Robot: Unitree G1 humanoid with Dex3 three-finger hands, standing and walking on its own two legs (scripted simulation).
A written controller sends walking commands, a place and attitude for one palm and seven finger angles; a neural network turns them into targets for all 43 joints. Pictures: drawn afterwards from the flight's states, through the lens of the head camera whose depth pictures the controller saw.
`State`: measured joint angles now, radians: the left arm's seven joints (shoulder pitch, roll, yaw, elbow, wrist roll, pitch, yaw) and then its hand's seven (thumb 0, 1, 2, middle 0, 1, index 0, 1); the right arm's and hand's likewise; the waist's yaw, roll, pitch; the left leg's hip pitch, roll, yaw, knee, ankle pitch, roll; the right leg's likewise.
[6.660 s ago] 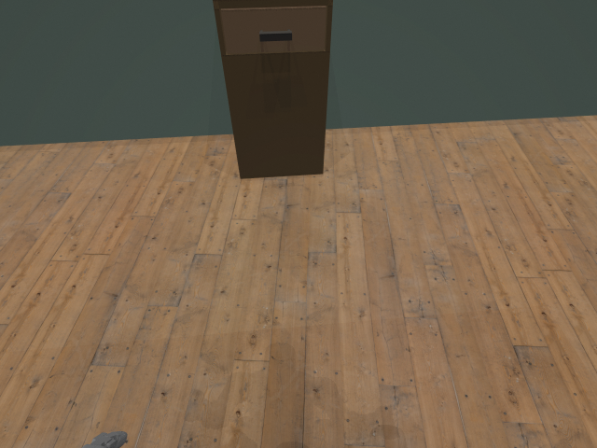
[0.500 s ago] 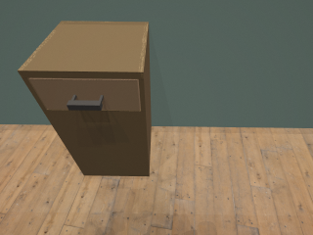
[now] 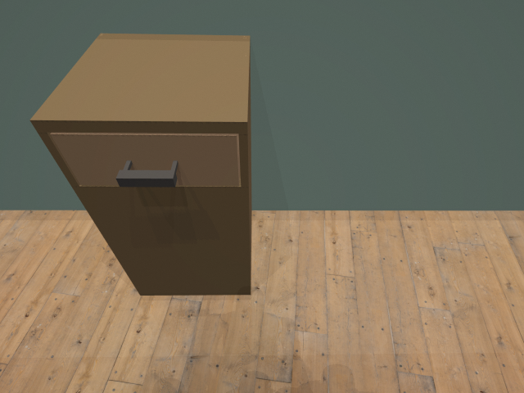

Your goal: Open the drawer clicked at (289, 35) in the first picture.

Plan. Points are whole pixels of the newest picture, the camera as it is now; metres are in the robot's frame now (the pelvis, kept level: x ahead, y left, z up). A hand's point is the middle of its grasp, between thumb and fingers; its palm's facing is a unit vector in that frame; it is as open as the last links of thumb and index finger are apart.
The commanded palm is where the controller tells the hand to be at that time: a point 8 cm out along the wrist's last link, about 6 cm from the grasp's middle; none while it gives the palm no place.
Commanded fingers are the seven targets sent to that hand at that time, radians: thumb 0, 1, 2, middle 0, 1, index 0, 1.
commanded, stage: come to a stop and stand still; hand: left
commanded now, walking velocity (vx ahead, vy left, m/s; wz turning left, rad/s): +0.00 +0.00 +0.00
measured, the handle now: (149, 171) +0.57 +0.30 -0.04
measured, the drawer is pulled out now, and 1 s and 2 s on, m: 0.00 0.00 0.00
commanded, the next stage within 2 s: look again from close up in 0.66 s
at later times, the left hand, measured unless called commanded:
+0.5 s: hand out of the picture +0.01 +0.18 -0.18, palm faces +0.04 -0.99 -0.16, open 7.3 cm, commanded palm none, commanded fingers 0.00 0.90 0.90 -0.20 -0.30 -0.20 -0.30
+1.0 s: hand out of the picture +0.02 +0.21 -0.18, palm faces +0.02 -0.97 -0.22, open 7.3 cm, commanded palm none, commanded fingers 0.00 0.90 0.90 -0.20 -0.30 -0.20 -0.30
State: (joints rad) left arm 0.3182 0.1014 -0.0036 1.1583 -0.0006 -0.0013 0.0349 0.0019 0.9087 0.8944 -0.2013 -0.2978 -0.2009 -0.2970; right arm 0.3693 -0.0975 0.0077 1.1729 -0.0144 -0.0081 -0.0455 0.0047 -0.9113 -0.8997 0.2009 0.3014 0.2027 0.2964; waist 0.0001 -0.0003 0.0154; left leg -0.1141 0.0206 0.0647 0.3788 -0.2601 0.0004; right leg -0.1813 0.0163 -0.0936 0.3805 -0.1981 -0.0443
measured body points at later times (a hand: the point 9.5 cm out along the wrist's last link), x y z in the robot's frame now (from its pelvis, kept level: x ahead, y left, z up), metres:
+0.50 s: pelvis +0.03 +0.02 +0.00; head +0.04 +0.03 +0.45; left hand +0.01 +0.23 -0.17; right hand +0.00 -0.19 -0.16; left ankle -0.04 +0.11 -0.74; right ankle +0.01 -0.09 -0.74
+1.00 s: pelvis +0.02 +0.04 -0.01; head +0.02 +0.02 +0.44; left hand +0.03 +0.26 -0.16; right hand +0.02 -0.18 -0.18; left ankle -0.04 +0.11 -0.74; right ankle +0.01 -0.09 -0.74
